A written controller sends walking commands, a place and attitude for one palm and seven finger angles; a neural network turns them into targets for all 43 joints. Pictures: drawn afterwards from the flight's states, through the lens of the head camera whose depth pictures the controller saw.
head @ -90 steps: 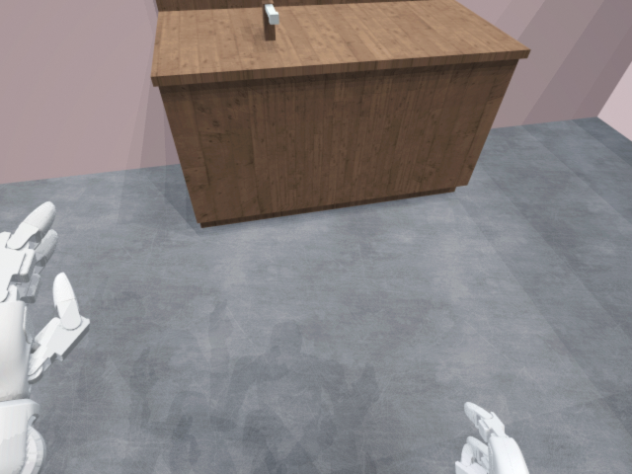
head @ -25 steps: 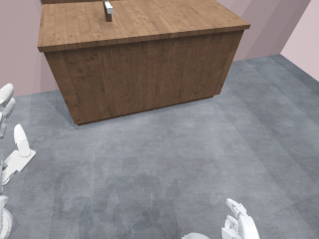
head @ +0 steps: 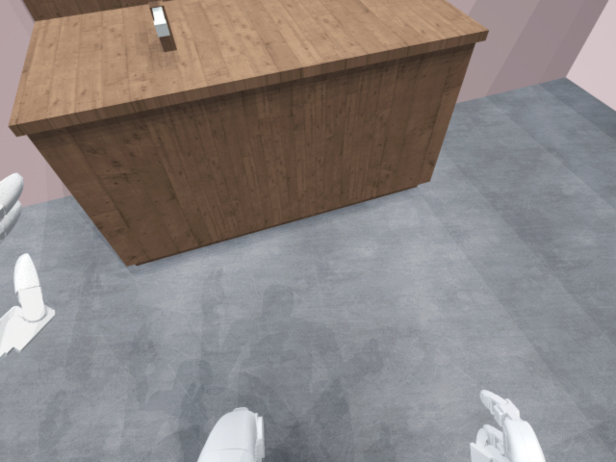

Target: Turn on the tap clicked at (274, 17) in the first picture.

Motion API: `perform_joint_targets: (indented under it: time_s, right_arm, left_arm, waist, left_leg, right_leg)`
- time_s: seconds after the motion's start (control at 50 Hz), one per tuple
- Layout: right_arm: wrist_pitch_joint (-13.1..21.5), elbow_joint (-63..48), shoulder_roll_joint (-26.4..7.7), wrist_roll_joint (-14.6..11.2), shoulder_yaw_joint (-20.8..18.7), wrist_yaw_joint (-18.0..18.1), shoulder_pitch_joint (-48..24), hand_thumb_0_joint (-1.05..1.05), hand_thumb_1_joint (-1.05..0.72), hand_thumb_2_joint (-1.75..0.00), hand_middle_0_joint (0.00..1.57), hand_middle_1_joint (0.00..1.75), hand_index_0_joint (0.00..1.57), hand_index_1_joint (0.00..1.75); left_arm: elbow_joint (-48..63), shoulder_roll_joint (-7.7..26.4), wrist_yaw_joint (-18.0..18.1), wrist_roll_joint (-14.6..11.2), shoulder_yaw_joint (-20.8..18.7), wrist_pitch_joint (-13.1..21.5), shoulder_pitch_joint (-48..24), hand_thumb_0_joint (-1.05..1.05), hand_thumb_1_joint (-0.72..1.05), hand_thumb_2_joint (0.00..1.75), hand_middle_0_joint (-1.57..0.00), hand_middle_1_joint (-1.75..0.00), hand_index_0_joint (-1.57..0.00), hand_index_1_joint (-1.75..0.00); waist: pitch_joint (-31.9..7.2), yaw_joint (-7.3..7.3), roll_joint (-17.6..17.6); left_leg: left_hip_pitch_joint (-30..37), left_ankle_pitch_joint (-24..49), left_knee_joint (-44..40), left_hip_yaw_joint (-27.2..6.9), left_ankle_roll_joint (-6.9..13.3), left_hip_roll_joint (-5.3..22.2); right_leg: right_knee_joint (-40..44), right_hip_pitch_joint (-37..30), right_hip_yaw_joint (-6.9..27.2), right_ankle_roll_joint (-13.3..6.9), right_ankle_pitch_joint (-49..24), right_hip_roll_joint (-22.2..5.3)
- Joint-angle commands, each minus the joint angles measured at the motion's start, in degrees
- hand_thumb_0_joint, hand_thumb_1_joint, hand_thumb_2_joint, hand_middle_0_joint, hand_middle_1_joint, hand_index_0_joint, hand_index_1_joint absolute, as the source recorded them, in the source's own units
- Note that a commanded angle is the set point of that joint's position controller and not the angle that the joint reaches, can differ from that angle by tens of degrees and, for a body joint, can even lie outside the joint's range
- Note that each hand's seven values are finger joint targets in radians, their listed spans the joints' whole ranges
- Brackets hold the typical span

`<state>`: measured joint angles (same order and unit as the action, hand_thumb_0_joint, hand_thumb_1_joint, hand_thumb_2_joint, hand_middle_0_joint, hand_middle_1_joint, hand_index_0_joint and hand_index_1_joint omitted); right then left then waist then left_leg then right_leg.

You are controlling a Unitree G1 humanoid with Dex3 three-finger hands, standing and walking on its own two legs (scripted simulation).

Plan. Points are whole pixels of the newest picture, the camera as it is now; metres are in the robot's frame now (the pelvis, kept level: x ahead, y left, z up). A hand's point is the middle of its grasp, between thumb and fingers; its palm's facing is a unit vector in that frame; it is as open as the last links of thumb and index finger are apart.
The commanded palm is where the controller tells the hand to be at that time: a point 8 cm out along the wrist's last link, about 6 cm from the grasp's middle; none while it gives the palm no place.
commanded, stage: walk to a spot facing it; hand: left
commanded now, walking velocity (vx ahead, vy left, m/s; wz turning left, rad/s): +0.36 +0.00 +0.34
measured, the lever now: (161, 28) +1.01 +0.38 +0.07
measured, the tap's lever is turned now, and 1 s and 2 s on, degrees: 0 0 0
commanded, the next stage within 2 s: turn to face it in 0.48 s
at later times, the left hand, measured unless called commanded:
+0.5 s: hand (51, 187) +0.34 +0.26 +0.21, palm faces +0.45 -0.78 -0.44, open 7.4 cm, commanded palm +0.28 +0.31 +0.18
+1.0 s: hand (161, 135) +0.44 +0.19 +0.20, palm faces +0.38 -0.78 -0.50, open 7.4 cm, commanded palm +0.38 +0.24 +0.18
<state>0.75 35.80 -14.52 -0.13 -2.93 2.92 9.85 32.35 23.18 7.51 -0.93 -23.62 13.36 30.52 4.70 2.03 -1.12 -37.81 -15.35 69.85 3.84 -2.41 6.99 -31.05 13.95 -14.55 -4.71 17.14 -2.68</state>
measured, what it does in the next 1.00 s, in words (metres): walks ahead: left foot, then right foot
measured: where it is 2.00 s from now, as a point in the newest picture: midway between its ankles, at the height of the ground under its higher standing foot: (334, 395)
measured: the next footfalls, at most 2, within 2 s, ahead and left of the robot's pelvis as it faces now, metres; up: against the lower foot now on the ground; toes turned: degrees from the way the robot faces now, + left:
left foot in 0.26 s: +0.21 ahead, +0.14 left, +0.00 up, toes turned +14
right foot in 0.68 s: +0.28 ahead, -0.11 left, +0.00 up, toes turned -5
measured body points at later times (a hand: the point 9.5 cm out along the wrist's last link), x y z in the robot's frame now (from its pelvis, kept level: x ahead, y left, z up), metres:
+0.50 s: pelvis +0.14 +0.02 +0.00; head +0.18 +0.03 +0.45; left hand +0.31 +0.30 +0.23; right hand +0.34 -0.15 -0.08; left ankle +0.17 +0.13 -0.73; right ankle +0.18 -0.13 -0.66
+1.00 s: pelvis +0.23 -0.05 +0.00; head +0.26 -0.05 +0.45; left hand +0.42 +0.23 +0.22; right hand +0.41 -0.30 -0.08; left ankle +0.24 +0.08 -0.71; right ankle +0.24 -0.11 -0.73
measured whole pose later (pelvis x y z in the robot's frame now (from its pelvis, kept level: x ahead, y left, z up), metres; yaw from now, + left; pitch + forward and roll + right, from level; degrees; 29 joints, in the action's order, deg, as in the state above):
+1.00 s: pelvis +0.23 -0.05 +0.00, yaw +1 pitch +0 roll +1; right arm 2.0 32.0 -14.2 -0.3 -1.6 3.4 9.8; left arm 32.9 24.3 9.0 -1.7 -23.7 13.6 30.3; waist 2.6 2.3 0.1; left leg -22.9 -20.6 44.6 5.3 -2.0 3.0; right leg -29.3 15.2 -7.8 -5.0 15.0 0.6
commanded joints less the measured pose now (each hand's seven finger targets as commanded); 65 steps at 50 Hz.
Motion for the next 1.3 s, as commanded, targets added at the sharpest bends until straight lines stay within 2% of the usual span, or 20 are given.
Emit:
perform_joint_targets:
  time_s: [0.0,0.14,0.2,0.22,0.24,0.26,0.28,0.42,0.62,0.66,0.68,0.7,0.82,0.92,1.06,1.1,1.12,1.16,1.22,1.28]
  right_arm:
    - [2.69,-9.54,-2.28,0.04,-0.33,0.06,-2.47,0.00,-0.90,-0.90,0.20,0.30,0.20,0.30]
    - [4.19,-11.22,-1.92,0.16,-0.15,1.27,-1.69,0.00,-0.90,-0.90,0.20,0.30,0.20,0.30]
    - [4.62,-11.00,-2.39,0.40,-0.22,2.21,-0.05,0.00,-0.90,-0.90,0.20,0.30,0.20,0.30]
    - [4.78,-11.29,-3.22,0.45,-0.36,2.38,0.03,0.00,-0.90,-0.90,0.20,0.30,0.20,0.30]
    - [5.12,-11.53,-3.84,0.49,-0.22,1.92,-0.84,0.00,-0.90,-0.90,0.20,0.30,0.20,0.30]
    - [5.47,-11.90,-2.64,0.64,1.05,1.16,-1.05,0.00,-0.90,-0.90,0.20,0.30,0.20,0.30]
    - [5.74,-10.87,-2.42,1.23,1.61,1.05,-2.61,0.00,-0.90,-0.90,0.20,0.30,0.20,0.30]
    - [6.79,-9.59,-2.48,-0.09,-0.36,-1.03,-2.13,0.00,-0.90,-0.90,0.20,0.30,0.20,0.30]
    - [7.12,-8.39,-2.88,-0.71,0.50,1.86,-1.18,0.00,-0.90,-0.90,0.20,0.30,0.20,0.30]
    - [6.77,-8.45,-1.57,-0.85,0.98,1.61,-1.25,0.00,-0.90,-0.90,0.20,0.30,0.20,0.30]
    - [6.52,-9.39,-0.10,-0.57,1.77,1.70,-3.01,0.00,-0.90,-0.90,0.20,0.30,0.20,0.30]
    - [7.20,-9.89,-1.13,-0.16,2.16,1.77,-5.73,0.00,-0.90,-0.90,0.20,0.30,0.20,0.30]
    - [4.27,-9.41,-1.13,0.10,1.75,0.62,-4.91,0.00,-0.90,-0.90,0.20,0.30,0.20,0.30]
    - [3.33,-11.44,-1.85,-0.01,1.11,0.43,-3.89,0.00,-0.90,-0.90,0.20,0.30,0.20,0.30]
    - [3.59,-11.19,-3.55,-0.18,0.12,1.38,-1.17,0.00,-0.90,-0.90,0.20,0.30,0.20,0.30]
    - [4.07,-11.61,-5.01,-0.15,-0.14,1.99,-1.46,0.00,-0.90,-0.90,0.20,0.30,0.20,0.30]
    - [4.31,-11.51,-5.27,-0.18,0.11,1.89,-1.61,0.00,-0.90,-0.90,0.20,0.30,0.20,0.30]
    - [5.51,-10.31,-2.78,0.90,1.72,1.90,-2.75,0.00,-0.90,-0.90,0.20,0.30,0.20,0.30]
    - [6.66,-8.49,-3.59,0.28,0.50,1.70,-1.37,0.00,-0.90,-0.90,0.20,0.30,0.20,0.30]
    - [7.04,-8.09,-3.97,0.00,0.02,1.04,-0.78,0.00,-0.90,-0.90,0.20,0.30,0.20,0.30]
  left_arm:
    - [8.57,8.64,2.42,-1.21,-7.39,2.95,-1.97,0.00,0.90,0.90,-0.20,-0.30,-0.20,-0.30]
    - [9.29,7.44,3.68,-0.26,-3.13,1.62,-9.75,0.00,0.90,0.90,-0.20,-0.30,-0.20,-0.30]
    - [11.15,7.78,3.89,-0.11,-1.35,1.95,-15.01,0.00,0.90,0.90,-0.20,-0.30,-0.20,-0.30]
    - [12.14,8.19,4.00,0.00,-2.01,2.57,-16.15,0.00,0.90,0.90,-0.20,-0.30,-0.20,-0.30]
    - [13.76,7.79,3.95,-0.45,-2.34,3.22,-16.73,0.00,0.90,0.90,-0.20,-0.30,-0.20,-0.30]
    - [12.86,10.30,4.04,0.12,-3.15,3.72,-17.59,0.00,0.90,0.90,-0.20,-0.30,-0.20,-0.30]
    - [12.22,13.68,3.19,-0.09,-5.17,3.72,-16.97,0.00,0.90,0.90,-0.20,-0.30,-0.20,-0.30]
    - [16.37,6.73,1.84,-1.70,-6.54,3.60,-1.64,0.00,0.90,0.90,-0.20,-0.30,-0.20,-0.30]
    - [2.75,3.90,1.74,0.13,-0.02,1.26,-12.52,0.00,0.90,0.90,-0.20,-0.30,-0.20,-0.30]
    - [5.03,6.19,1.91,1.26,0.22,1.07,-16.16,0.00,0.90,0.90,-0.20,-0.30,-0.20,-0.30]
    - [6.47,9.25,2.27,1.74,-1.00,0.75,-16.75,0.00,0.90,0.90,-0.20,-0.30,-0.20,-0.30]
    - [9.01,10.63,2.64,1.28,-2.29,0.83,-18.36,0.00,0.90,0.90,-0.20,-0.30,-0.20,-0.30]
    - [10.51,10.66,3.06,-0.58,-8.45,2.79,-3.11,0.00,0.90,0.90,-0.20,-0.30,-0.20,-0.30]
    - [7.85,8.49,3.42,-1.73,-8.65,2.94,1.99,0.00,0.90,0.90,-0.20,-0.30,-0.20,-0.30]
    - [8.16,6.84,3.39,-1.11,-2.87,2.04,-6.07,0.00,0.90,0.90,-0.20,-0.30,-0.20,-0.30]
    - [11.35,6.62,3.15,-0.65,-1.15,2.55,-10.99,0.00,0.90,0.90,-0.20,-0.30,-0.20,-0.30]
    - [11.29,6.63,3.24,-0.45,-1.13,3.08,-11.86,0.00,0.90,0.90,-0.20,-0.30,-0.20,-0.30]
    - [8.71,7.84,3.11,1.13,-0.30,3.19,-14.29,0.00,0.90,0.90,-0.20,-0.30,-0.20,-0.30]
    - [8.26,7.48,2.76,1.31,-0.50,2.92,-14.98,0.00,0.90,0.90,-0.20,-0.30,-0.20,-0.30]
    - [7.30,5.98,2.30,1.03,-1.10,2.13,-9.57,0.00,0.90,0.90,-0.20,-0.30,-0.20,-0.30]
  waist:
    - [-8.34,-1.99,7.06]
    - [-6.05,-3.68,9.29]
    - [-10.52,-0.69,2.90]
    - [-13.55,-0.05,-5.06]
    - [-15.09,-1.19,-17.16]
    - [-13.33,-1.52,-15.80]
    - [-13.35,-1.42,-14.02]
    - [-12.53,-2.40,-11.69]
    - [-9.47,-2.22,-7.68]
    - [-12.85,-1.70,4.44]
    - [-13.46,-2.04,15.66]
    - [-12.08,-2.88,13.77]
    - [-13.37,-1.50,5.85]
    - [-14.58,-2.49,7.43]
    - [-11.70,-1.47,3.61]
    - [-9.58,-0.99,-7.50]
    - [-8.93,-1.63,-16.08]
    - [-3.20,-1.15,-14.93]
    - [-3.95,-1.73,-7.77]
    - [-6.05,-2.00,-9.24]
  left_leg:
    - [1.41,2.73,-17.40,2.63,1.17,1.69]
    - [12.15,1.36,-32.49,9.14,3.07,-2.72]
    - [29.55,5.55,-40.91,10.01,4.65,-5.69]
    - [38.41,6.80,-43.62,-0.66,7.83,-0.14]
    - [45.74,17.46,-47.40,-22.84,14.42,13.39]
    - [45.30,23.08,-50.03,-33.12,18.38,18.54]
    - [41.85,17.93,-50.90,-34.43,18.50,19.64]
    - [26.89,7.46,-53.29,-6.51,11.81,10.78]
    - [27.55,5.33,-43.41,0.47,7.70,7.94]
    - [22.60,4.00,-26.23,4.89,5.00,2.58]
    - [8.72,-13.15,-13.65,4.59,2.94,-4.08]
    - [4.22,-19.95,-6.50,0.06,1.67,-4.95]
    - [8.08,-7.74,-10.94,-1.44,-0.23,-2.81]
    - [10.52,-4.73,-25.94,2.05,0.58,-3.73]
    - [24.20,-0.03,-42.41,3.11,2.96,-3.49]
    - [30.65,-2.17,-49.35,-7.21,7.04,3.29]
    - [35.49,-1.35,-52.46,-19.28,11.16,11.06]
    - [28.78,-6.80,-59.69,-28.14,15.09,16.92]
    - [30.36,-0.81,-56.25,-18.46,14.68,13.67]
    - [28.42,0.48,-56.35,-9.06,12.09,9.85]
  right_leg:
    - [13.32,-8.67,10.03,-3.21,-18.63,-16.35]
    - [9.23,-9.12,9.58,-2.76,-21.01,-16.20]
    - [-9.46,-3.92,4.60,0.89,-26.59,-12.28]
    - [-20.62,3.29,3.67,3.32,-19.83,-9.01]
    - [-34.30,15.15,5.49,5.20,8.78,-1.71]
    - [-42.47,21.83,11.21,4.73,18.84,0.52]
    - [-46.60,22.97,15.21,4.70,16.89,-1.60]
    - [-30.10,16.68,9.82,6.70,2.60,-3.40]
    - [2.92,1.31,2.17,7.46,-0.74,2.10]
    - [9.00,-7.64,12.65,3.90,-14.44,-5.90]
    - [9.49,-15.30,30.32,-1.53,-32.60,-16.59]
    - [9.83,-14.40,34.61,-4.59,-40.57,-21.60]
    - [7.59,-11.56,19.44,-3.92,-40.32,-13.98]
    - [8.94,-13.79,20.25,-4.31,-34.82,-12.65]
    - [8.18,-3.77,22.53,-2.26,-4.20,-11.31]
    - [-1.21,5.36,18.50,1.40,4.02,-4.91]
    - [-10.32,13.78,13.09,3.38,11.13,0.60]
    - [-27.62,18.50,13.81,3.78,14.14,-0.02]
    - [-28.70,20.43,12.94,4.98,9.47,-1.18]
    - [-24.84,16.09,9.66,5.72,4.46,-1.00]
